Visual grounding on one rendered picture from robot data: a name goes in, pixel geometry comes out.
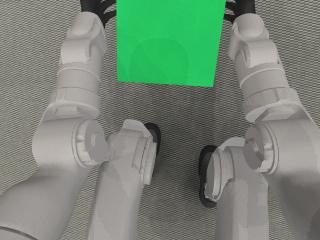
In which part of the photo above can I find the robot right foot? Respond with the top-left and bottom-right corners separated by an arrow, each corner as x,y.
198,145 -> 218,208

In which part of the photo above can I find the robot right upper arm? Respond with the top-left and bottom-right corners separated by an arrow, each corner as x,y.
242,118 -> 320,240

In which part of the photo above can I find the robot left upper arm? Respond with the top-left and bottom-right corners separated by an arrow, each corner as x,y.
0,116 -> 108,240

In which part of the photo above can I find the robot right hand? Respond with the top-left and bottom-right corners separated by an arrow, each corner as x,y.
223,0 -> 256,24

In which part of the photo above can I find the robot left foot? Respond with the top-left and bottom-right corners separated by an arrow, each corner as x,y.
144,123 -> 161,176

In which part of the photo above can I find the robot left hand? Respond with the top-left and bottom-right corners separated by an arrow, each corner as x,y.
80,0 -> 117,29

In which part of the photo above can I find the robot foot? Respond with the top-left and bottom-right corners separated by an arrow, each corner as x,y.
144,123 -> 161,176
198,145 -> 218,208

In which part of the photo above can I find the robot left forearm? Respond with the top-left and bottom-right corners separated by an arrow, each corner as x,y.
31,11 -> 108,154

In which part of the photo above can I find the carton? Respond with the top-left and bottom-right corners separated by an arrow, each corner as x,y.
116,0 -> 226,87

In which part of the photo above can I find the robot right forearm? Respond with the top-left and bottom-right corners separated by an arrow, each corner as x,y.
227,13 -> 320,130

